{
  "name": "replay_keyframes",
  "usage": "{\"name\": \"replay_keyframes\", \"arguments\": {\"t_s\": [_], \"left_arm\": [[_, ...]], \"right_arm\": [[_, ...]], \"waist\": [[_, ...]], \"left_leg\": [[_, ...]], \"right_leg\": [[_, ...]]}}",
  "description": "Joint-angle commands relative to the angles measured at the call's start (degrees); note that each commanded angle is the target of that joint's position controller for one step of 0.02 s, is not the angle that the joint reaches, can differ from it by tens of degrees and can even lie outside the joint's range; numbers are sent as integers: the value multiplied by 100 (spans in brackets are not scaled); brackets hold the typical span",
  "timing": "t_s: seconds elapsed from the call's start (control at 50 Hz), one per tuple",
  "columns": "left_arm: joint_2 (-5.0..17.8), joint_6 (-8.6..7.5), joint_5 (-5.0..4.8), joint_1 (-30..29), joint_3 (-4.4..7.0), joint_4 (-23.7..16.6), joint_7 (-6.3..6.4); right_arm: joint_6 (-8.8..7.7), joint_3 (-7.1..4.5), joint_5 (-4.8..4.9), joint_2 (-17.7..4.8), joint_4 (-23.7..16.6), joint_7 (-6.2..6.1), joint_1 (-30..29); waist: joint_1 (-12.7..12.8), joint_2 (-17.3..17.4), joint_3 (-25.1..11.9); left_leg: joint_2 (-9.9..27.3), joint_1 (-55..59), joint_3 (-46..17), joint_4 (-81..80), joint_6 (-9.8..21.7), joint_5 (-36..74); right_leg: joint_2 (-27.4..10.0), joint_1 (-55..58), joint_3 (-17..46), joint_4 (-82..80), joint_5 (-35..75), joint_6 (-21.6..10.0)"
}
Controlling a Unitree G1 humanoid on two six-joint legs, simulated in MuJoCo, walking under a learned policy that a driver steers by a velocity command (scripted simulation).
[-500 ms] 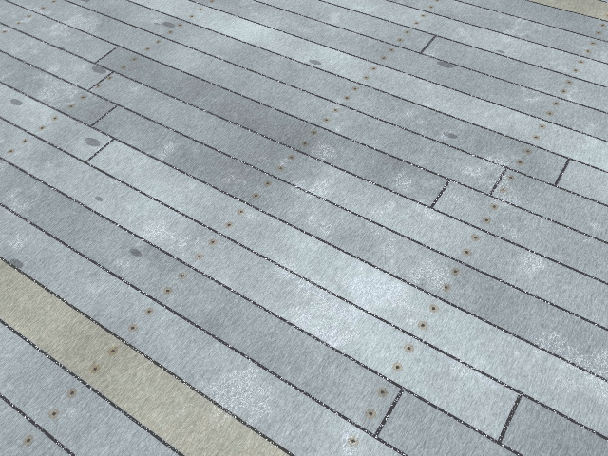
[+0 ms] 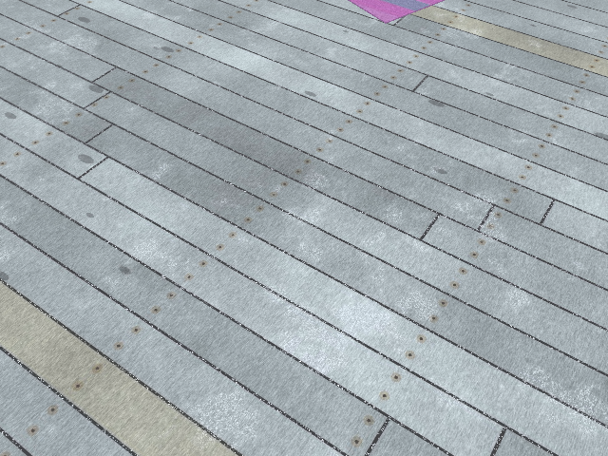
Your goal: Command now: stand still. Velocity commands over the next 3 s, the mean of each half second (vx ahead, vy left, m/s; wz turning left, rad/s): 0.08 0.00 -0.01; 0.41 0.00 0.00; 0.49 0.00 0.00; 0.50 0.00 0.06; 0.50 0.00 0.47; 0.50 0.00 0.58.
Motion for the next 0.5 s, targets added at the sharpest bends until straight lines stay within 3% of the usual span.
{"name": "replay_keyframes", "arguments": {"t_s": [0.02,0.28,0.3,0.34,0.36,0.42,0.5], "left_arm": [[583,-82,-12,-138,141,-198,35],[600,-80,-45,-16,129,512,114],[578,-72,-57,74,126,602,121],[636,-62,-126,127,162,673,133],[624,-97,-138,110,159,662,134],[560,-348,-194,185,145,661,72],[363,-677,-223,50,113,606,-77]], "right_arm": [[-56,-147,9,-740,-170,-34,-19],[-27,-104,22,-649,322,-51,25],[-17,-104,33,-629,401,-59,134],[8,-138,104,-695,425,-85,148],[-10,-138,121,-693,390,-99,132],[-196,-174,195,-789,405,-85,396],[-414,-244,218,-936,447,12,674]], "waist": [[-40,20,-194],[-23,36,-136],[-24,39,-257],[-3,107,48],[-6,123,353],[-56,185,733],[-72,697,469]], "left_leg": [[218,-142,-226,-509,130,907],[100,-109,-135,-588,134,1009],[26,-73,-62,-589,160,445],[-45,-439,-100,-529,369,-1466],[25,-684,-248,-577,475,-2149],[344,-862,-784,-658,762,-2716],[940,-151,-1767,-1073,1163,-2055]], "right_leg": [[-309,165,330,-420,1080,-97],[-307,290,261,-464,1255,-61],[-229,326,181,-455,672,-82],[-76,-104,103,-345,-1547,-230],[-111,-451,188,-365,-2232,-307],[-257,-994,398,-270,-2509,-444],[-103,-1125,57,407,-1151,-436]]}}
Next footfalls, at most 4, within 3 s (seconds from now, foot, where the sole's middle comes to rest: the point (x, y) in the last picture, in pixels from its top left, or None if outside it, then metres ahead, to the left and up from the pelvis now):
0.94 left None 0.42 0.15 -0.77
1.56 right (350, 368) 0.73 -0.08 -0.77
2.08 left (254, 270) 1.02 0.16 -0.77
2.58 right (299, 188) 1.34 0.04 -0.77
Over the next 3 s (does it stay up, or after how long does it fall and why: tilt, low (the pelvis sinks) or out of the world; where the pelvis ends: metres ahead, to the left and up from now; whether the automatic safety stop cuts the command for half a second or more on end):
stays up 1.33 0.18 0.00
